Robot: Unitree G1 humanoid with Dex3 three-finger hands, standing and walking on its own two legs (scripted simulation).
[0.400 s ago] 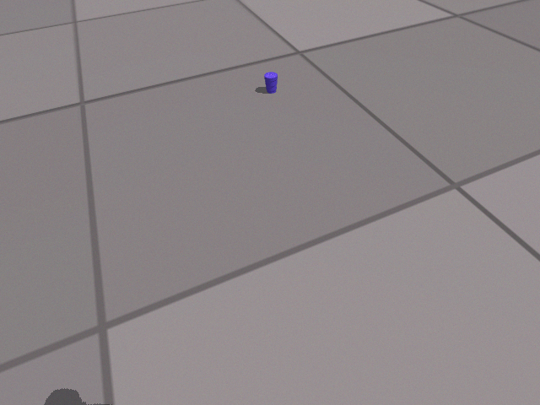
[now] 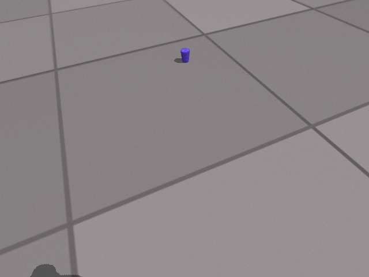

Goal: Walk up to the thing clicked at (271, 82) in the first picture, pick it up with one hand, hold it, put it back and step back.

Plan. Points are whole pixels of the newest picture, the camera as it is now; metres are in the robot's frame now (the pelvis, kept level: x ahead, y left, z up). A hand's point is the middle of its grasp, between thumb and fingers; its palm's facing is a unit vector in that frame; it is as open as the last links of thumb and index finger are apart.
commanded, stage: stand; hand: left
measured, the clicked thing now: (185, 55) +2.27 +0.06 -0.72
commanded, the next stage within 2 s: walk up in 0.72 s
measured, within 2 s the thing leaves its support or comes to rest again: neither
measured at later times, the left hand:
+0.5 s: hand out of the picture +0.08 +0.25 -0.16, palm faces -0.02 -0.94 -0.34, open 7.4 cm
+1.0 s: hand out of the picture +0.14 +0.26 -0.14, palm faces -0.08 -0.91 -0.41, open 7.4 cm
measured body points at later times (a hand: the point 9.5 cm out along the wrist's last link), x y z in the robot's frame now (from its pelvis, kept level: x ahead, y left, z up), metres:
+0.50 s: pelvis +0.01 +0.00 +0.00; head +0.02 +0.00 +0.45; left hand +0.08 +0.30 -0.13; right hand +0.09 -0.30 -0.14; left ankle +0.00 +0.13 -0.75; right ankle +0.00 -0.12 -0.75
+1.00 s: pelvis +0.06 -0.03 -0.02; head +0.05 -0.05 +0.43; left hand +0.15 +0.31 -0.11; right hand +0.10 -0.37 -0.14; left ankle +0.00 +0.12 -0.75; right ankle +0.06 -0.15 -0.75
